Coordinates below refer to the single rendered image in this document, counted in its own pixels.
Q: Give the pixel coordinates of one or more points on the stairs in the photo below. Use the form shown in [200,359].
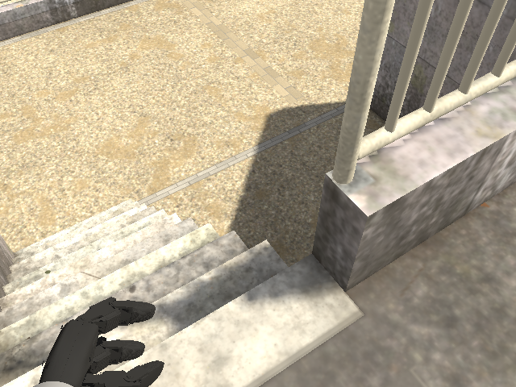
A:
[128,252]

